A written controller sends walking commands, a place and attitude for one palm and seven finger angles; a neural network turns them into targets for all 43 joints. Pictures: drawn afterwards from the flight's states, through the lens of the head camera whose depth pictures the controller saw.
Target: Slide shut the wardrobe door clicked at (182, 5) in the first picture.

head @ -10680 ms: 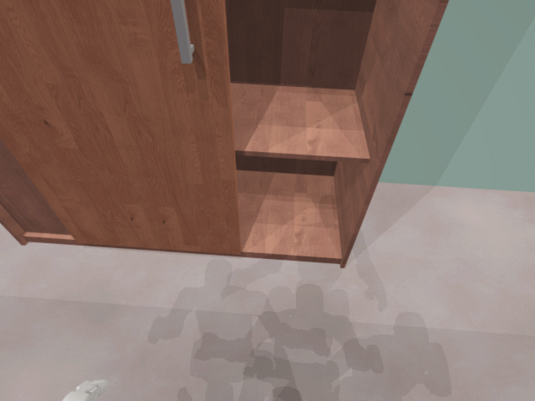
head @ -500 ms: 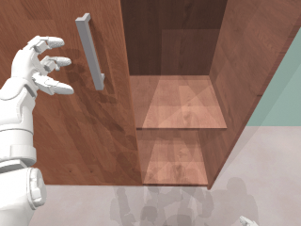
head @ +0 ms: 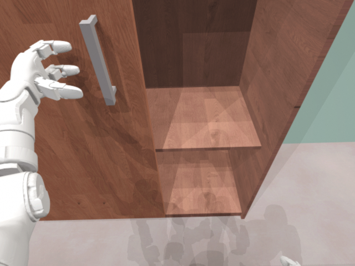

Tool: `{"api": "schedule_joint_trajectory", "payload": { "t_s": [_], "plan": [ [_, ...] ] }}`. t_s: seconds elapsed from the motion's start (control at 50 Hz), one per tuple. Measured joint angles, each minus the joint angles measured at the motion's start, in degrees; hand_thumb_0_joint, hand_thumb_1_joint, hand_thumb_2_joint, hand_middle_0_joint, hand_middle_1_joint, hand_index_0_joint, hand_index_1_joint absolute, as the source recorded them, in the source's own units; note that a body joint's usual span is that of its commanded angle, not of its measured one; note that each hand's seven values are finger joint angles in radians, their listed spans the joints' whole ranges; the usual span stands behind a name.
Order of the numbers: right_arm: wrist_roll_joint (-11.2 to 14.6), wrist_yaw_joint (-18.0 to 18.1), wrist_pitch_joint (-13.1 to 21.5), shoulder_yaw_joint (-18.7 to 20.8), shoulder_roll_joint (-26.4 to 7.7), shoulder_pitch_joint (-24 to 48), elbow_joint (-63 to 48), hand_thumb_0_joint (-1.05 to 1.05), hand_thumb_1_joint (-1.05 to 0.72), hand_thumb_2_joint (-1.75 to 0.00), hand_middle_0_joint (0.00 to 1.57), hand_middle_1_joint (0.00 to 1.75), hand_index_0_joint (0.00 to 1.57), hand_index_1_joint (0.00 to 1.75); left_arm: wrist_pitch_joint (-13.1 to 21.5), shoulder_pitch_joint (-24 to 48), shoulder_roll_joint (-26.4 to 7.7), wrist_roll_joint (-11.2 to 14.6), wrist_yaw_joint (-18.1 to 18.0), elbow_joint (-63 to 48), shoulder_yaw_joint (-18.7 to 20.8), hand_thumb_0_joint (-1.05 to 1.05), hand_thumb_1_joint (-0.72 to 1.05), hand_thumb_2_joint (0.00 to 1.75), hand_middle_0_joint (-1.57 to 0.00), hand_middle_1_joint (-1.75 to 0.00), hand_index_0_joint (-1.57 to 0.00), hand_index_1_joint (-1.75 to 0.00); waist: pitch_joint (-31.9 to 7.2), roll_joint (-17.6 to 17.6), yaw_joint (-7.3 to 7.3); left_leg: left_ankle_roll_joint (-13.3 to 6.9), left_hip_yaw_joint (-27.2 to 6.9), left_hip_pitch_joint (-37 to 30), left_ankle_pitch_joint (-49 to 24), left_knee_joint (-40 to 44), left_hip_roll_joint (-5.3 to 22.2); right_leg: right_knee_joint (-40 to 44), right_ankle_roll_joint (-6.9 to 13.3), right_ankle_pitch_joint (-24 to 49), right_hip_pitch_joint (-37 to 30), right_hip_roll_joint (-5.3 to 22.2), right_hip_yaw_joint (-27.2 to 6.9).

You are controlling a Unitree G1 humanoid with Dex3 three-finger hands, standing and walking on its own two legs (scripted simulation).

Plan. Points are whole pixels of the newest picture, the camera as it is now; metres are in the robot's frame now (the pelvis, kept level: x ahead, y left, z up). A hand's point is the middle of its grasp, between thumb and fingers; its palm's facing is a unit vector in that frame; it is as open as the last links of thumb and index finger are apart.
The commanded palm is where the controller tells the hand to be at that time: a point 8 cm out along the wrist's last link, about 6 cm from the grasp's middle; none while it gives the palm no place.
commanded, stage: move the hooked fingers beside the handle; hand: left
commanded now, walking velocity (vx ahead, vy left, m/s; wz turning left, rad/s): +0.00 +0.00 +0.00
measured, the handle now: (102, 63) +0.50 +0.18 +0.24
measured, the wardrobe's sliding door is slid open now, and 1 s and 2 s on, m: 0.44 0.44 0.43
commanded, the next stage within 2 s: feel for the door with the fingertips in 0.72 s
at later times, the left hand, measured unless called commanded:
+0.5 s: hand (60, 82) +0.42 +0.24 +0.24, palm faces +0.07 -1.00 -0.03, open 14.0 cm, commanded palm +0.40 +0.28 +0.24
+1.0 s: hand (77, 75) +0.43 +0.21 +0.25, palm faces +0.03 -1.00 -0.04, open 14.0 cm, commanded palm +0.40 +0.26 +0.23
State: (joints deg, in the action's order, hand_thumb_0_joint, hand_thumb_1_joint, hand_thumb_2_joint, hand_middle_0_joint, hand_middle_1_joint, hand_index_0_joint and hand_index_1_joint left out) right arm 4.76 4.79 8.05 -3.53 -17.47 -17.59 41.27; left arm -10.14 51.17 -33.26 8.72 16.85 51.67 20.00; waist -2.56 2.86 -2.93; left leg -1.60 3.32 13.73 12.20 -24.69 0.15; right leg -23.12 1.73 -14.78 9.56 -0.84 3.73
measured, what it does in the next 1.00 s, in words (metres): stands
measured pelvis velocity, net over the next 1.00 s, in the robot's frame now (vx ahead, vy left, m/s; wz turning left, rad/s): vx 0.01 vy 0.00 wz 0.00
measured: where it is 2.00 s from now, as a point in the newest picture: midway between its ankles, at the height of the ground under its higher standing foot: outside the picture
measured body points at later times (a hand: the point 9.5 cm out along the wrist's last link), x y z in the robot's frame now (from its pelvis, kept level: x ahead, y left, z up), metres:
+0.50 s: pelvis +0.01 +0.00 +0.00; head +0.00 -0.02 +0.45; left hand +0.41 +0.29 +0.24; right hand +0.13 -0.27 -0.10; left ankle +0.01 +0.10 -0.74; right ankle -0.03 -0.10 -0.74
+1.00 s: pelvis +0.01 +0.00 +0.00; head +0.00 -0.02 +0.45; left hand +0.42 +0.26 +0.25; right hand +0.12 -0.26 -0.11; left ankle +0.01 +0.10 -0.74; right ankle -0.03 -0.10 -0.74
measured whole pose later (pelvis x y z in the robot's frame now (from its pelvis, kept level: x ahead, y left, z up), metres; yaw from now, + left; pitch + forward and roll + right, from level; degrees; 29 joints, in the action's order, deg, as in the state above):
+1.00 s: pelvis +0.01 +0.00 +0.00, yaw +0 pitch +1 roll +0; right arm 4.6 4.2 7.8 -3.0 -17.2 -17.1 41.1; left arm -10.8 45.7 -27.0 10.8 15.0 39.9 18.2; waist -2.5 3.3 -1.7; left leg -1.6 3.1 12.4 12.7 -24.5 -0.1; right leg -22.8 1.6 -15.3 8.1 -0.6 3.8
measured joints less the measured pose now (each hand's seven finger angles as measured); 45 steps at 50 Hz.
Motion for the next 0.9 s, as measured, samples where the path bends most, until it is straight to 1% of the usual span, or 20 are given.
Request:
{"api": "schedule_joint_trajectory", "payload": {
  "t_s": [0.06, 0.14, 0.2, 0.24, 0.32, 0.38, 0.46, 0.52, 0.56, 0.7, 0.78, 0.84, 0.9],
  "plan": [
    [-0.07, -0.08, -0.2, 0.67, -0.54, -1.23, -0.26, 0.01, -0.9, -0.9, 0.21, 0.3, 0.2, 0.3, 0.31, -2.16, -0.04, 0.17, 0.65, -1.18, 0.17, -0.01, -0.5, 0.3, -0.3, -1.2, -0.3, -1.2, 0.55, 0.4, -0.02, -0.07, 0.12, 0.34, -0.05, 0.08, 0.01, 0.1, -0.05, 0.09, 0.36, -0.01, -0.13],
    [-0.4, -0.06, 0.08, 1.01, -0.66, -2.45, 0.4, 0.01, -0.9, -0.9, 0.21, 0.3, 0.2, 0.3, 2.75, -5.27, 2.24, 1.3, 1.29, -6.59, 1.43, -0.02, -0.5, 0.3, -0.3, -1.2, -0.3, -1.2, 0.92, -0.12, 0.43, 0.03, 0.16, -0.25, 0.1, 0.34, 0.06, 0.48, -0.02, 0.04, -0.26, -0.09, -0.2],
    [-0.59, -0.25, 0.4, 0.98, -0.6, -2.46, 0.81, 0.02, -0.9, -0.9, 0.21, 0.3, 0.2, 0.3, 3.63, -5.9, 3.12, 1.68, 1.16, -9.23, 2.35, -0.02, -0.5, 0.3, -0.3, -1.2, -0.3, -1.2, 0.45, -0.59, 0.46, 0.15, 0.21, -0.79, 0.45, 0.28, 0.17, 0.61, 0.05, -0.19, -0.84, -0.2, -0.29],
    [-0.4, -0.45, 0.47, 0.98, -0.54, -2.04, 0.76, 0.02, -0.9, -0.9, 0.21, 0.3, 0.2, 0.3, 2.95, -5.26, 2.58, 1.78, 1.07, -8.55, 2.62, -0.02, -0.5, 0.3, -0.3, -1.2, -0.3, -1.2, -0.03, -0.71, 0.29, 0.2, 0.26, -0.86, 0.7, 0.11, 0.27, 0.56, 0.1, -0.34, -0.94, -0.29, -0.35],
    [-0.07, -0.72, 0.12, 1.12, -0.74, -0.83, -0.41, 0.02, -0.9, -0.9, 0.21, 0.3, 0.2, 0.3, -0.14, -4.6, 0.64, 0.91, 0.99, -6.45, 2.18, -0.02, -0.5, 0.3, -0.3, -1.2, -0.3, -1.2, -0.39, -0.24, 0.15, 0.16, 0.36, -0.45, 0.87, -0.17, 0.31, 0.24, 0.11, -0.49, -0.48, -0.31, -0.45],
    [0.04, -0.92, -0.15, 1.33, -0.89, -0.16, -1.37, 0.02, -0.9, -0.9, 0.21, 0.3, 0.2, 0.3, -1.18, -6.11, 0.62, 1.04, 1.23, -7.33, 1.64, -0.01, -0.5, 0.3, -0.3, -1.2, -0.3, -1.2, -0.31, 0.21, 0.58, 0.09, 0.32, -0.16, 0.79, -0.2, 0.23, 0.12, 0.05, -0.49, -0.18, -0.23, -0.41],
    [-0.08, -0.86, -0.19, 1.19, -0.6, 0.7, -1.61, 0.01, -0.9, -0.9, 0.21, 0.3, 0.2, 0.3, -0.06, -8.66, 2.67, 2.16, 1.58, -11.52, 1.9, -0.02, -0.5, 0.3, -0.3, -1.2, -0.3, -1.2, -0.12, 0.06, 1.52, 0.09, 0.06, -0.54, 0.79, -0.2, 0.12, 0.16, 0.03, -0.59, -0.68, -0.15, -0.16],
    [-0.08, -0.59, -0.09, 0.77, -0.16, 1.62, -1.38, 0.01, -0.9, -0.9, 0.21, 0.3, 0.2, 0.3, 0.77, -8.57, 3.58, 2.5, 1.47, -12.83, 1.71, -0.02, -0.5, 0.3, -0.3, -1.2, -0.3, -1.2, -0.02, -0.35, 1.98, 0.17, -0.3, -0.89, 0.95, -0.46, 0.08, 0.07, 0.08, -0.77, -1.24, -0.14, 0.19],
    [0.01, -0.48, -0.03, 0.55, 0.03, 2.25, -1.33, 0.01, -0.9, -0.9, 0.21, 0.3, 0.2, 0.3, 0.51, -7.75, 3.57, 2.37, 1.11, -12.56, 1.06, -0.02, -0.5, 0.3, -0.3, -1.2, -0.3, -1.2, 0.0, -0.42, 2.12, 0.19, -0.54, -0.95, 1.01, -0.67, 0.05, 0.02, 0.11, -0.84, -1.45, -0.12, 0.43],
    [0.28, -0.01, -0.27, 0.09, 0.25, 3.52, -1.52, 0.01, -0.9, -0.9, 0.21, 0.3, 0.2, 0.3, -1.56, -4.71, 2.6, 1.95, 0.62, -8.56, -0.86, -0.02, -0.5, 0.3, -0.3, -1.2, -0.3, -1.2, 0.12, -0.04, 1.88, 0.09, -0.92, -0.4, 0.72, -0.78, -0.19, -0.2, 0.04, -0.75, -1.01, 0.1, 0.83],
    [0.15, 0.06, -0.15, 0.08, 0.29, 2.95, -1.27, 0.01, -0.9, -0.9, 0.21, 0.3, 0.2, 0.3, -0.62, -4.75, 3.68, 2.2, 0.37, -9.13, -1.52, -0.02, -0.5, 0.3, -0.3, -1.2, -0.3, -1.2, 0.35, 0.07, 1.83, 0.03, -0.91, -0.45, 0.52, -0.54, -0.31, -0.1, -0.02, -0.64, -0.99, 0.21, 0.82],
    [-0.05, 0.04, -0.11, -0.05, 0.42, 2.44, -0.73, 0.01, -0.9, -0.9, 0.21, 0.3, 0.2, 0.3, 0.22, -4.69, 4.51, 2.44, 0.13, -9.38, -0.89, -0.02, -0.5, 0.3, -0.3, -1.2, -0.3, -1.2, 0.33, -0.03, 1.58, 0.03, -0.73, -0.69, 0.49, -0.3, -0.31, 0.0, -0.04, -0.6, -1.09, 0.21, 0.62],
    [-0.11, -0.14, -0.1, 0.04, 0.53, 1.65, -0.55, 0.01, -0.9, -0.9, 0.21, 0.3, 0.2, 0.3, 0.39, -4.76, 4.75, 2.16, -0.64, -9.8, -0.72, -0.02, -0.5, 0.3, -0.3, -1.2, -0.3, -1.2, 0.22, -0.06, 1.3, 0.04, -0.45, -0.97, 0.51, -0.08, -0.24, 0.09, -0.04, -0.57, -1.2, 0.16, 0.32]
  ]
}}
